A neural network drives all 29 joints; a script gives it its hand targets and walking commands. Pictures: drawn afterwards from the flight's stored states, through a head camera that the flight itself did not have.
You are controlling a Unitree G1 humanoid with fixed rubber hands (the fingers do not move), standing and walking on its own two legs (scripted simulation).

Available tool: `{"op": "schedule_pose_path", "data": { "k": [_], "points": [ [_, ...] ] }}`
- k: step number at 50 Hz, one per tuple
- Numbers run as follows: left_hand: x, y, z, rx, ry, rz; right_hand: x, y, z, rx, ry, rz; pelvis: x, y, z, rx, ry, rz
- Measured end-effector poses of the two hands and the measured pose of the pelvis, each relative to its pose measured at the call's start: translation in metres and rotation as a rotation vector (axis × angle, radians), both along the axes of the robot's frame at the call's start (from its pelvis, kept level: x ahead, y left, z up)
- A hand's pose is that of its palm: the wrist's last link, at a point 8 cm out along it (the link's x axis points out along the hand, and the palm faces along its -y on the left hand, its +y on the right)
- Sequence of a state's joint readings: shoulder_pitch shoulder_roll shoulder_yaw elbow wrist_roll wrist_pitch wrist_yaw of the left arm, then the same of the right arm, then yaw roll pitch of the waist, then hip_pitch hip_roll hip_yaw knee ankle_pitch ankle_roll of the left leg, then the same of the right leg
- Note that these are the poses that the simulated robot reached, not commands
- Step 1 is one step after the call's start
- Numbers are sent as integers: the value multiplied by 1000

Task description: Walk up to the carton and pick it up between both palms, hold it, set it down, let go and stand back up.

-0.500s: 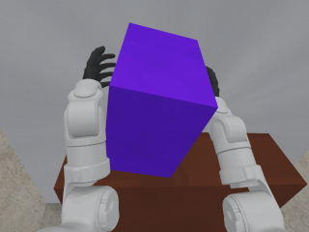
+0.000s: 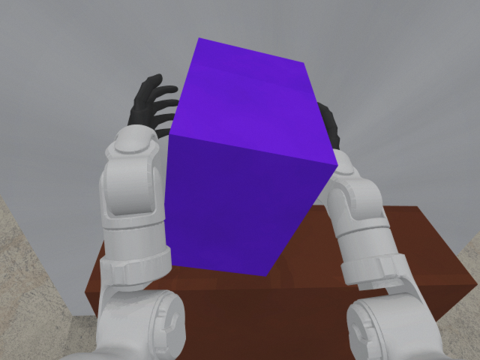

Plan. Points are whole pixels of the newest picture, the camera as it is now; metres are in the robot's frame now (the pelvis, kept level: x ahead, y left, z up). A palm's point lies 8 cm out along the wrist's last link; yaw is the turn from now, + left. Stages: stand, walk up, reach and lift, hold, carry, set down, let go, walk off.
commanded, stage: hold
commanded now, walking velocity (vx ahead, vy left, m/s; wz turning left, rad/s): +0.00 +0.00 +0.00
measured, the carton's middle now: (233, 161) +0.38 +0.00 +0.20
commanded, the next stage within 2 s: set down in 1.40 s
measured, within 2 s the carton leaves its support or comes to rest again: neither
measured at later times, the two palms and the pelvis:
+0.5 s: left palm (149, 131) +0.35 +0.12 +0.27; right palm (327, 158) +0.35 -0.15 +0.23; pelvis +0.00 +0.00 +0.00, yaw +0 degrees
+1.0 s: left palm (147, 128) +0.35 +0.13 +0.27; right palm (325, 154) +0.36 -0.14 +0.23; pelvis +0.00 +0.00 +0.00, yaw +0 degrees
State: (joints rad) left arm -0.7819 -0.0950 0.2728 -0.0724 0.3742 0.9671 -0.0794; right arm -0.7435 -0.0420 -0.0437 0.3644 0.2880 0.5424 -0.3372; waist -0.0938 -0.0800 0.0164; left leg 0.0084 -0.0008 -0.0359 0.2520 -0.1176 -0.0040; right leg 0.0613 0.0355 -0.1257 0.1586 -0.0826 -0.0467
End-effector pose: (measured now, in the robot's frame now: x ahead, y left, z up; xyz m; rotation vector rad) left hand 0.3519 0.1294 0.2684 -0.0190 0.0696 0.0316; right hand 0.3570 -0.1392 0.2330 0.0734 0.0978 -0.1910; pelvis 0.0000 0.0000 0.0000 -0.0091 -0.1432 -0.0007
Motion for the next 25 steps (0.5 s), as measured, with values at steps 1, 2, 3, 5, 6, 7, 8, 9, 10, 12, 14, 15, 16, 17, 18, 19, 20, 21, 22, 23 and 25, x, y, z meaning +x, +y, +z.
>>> {"op": "schedule_pose_path", "data": {
  "k": [1,2,3,5,6,7,8,9,10,12,14,15,16,17,18,19,20,21,22,23,25],
  "points": [
    [-1,0,0,1,-4,1,0,0,0,2,-4,1,0,0,0,0,0,1],
    [-2,0,1,1,-8,3,-1,0,1,2,-8,2,0,0,0,0,-2,1],
    [-3,0,2,2,-13,4,-1,0,1,3,-12,3,0,0,0,0,-4,2],
    [-4,-1,4,-2,-22,3,-2,-1,3,2,-22,1,1,-1,0,0,-6,3],
    [-4,-1,5,-4,-27,2,-3,-1,4,2,-26,0,1,-1,0,0,-7,4],
    [-5,-1,6,-6,-31,1,-4,-1,5,0,-30,-1,1,-1,0,0,-8,3],
    [-5,-2,7,-6,-33,-1,-4,-1,5,-1,-32,-2,1,-1,0,0,-11,3],
    [-5,-2,7,-4,-31,-1,-4,-2,5,1,-30,-3,0,-1,0,1,-16,1],
    [-4,-2,7,-3,-25,-2,-4,-2,4,1,-24,-4,0,-1,0,1,-21,0],
    [-1,-3,3,0,-2,-4,-3,-2,0,0,-1,-6,-1,-2,0,1,-22,-1],
    [0,-3,0,1,10,-6,-2,-2,-3,-2,11,-6,-2,-2,0,2,-18,-2],
    [0,-3,-1,3,9,-7,-2,-3,-4,0,10,-5,-2,-2,0,2,-15,-2],
    [-1,-3,-2,6,3,-7,-3,-3,-4,0,4,-5,-2,-2,0,2,-13,-2],
    [-3,-3,-1,9,-5,-7,-4,-3,-4,2,-4,-4,-2,-2,0,1,-12,-2],
    [-4,-4,0,11,-12,-8,-5,-3,-3,2,-11,-5,-2,-2,0,1,-13,-2],
    [-5,-4,1,12,-16,-9,-6,-4,-3,1,-14,-7,-2,-2,0,0,-16,-2],
    [-4,-5,1,13,-14,-9,-6,-4,-3,2,-12,-9,-3,-2,0,0,-18,-1],
    [-4,-5,1,14,-7,-10,-6,-5,-4,4,-5,-10,-3,-1,0,0,-20,-2],
    [-3,-6,0,14,-1,-10,-5,-5,-5,5,2,-11,-4,-1,0,1,-19,-2],
    [-2,-6,0,14,3,-10,-5,-6,-6,6,6,-11,-4,-1,0,1,-18,-3],
    [-1,-7,1,11,3,-11,-5,-6,-6,6,5,-11,-4,-2,0,1,-13,-1]
  ]
}}
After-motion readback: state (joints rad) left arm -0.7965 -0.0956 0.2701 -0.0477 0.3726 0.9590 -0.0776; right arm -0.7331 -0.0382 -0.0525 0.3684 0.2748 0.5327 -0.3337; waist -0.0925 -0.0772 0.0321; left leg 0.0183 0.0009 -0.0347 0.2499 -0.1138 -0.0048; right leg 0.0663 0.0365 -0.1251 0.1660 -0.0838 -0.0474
